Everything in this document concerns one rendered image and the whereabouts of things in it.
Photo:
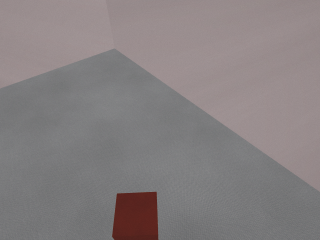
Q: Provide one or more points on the carton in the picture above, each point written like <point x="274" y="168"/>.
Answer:
<point x="136" y="216"/>

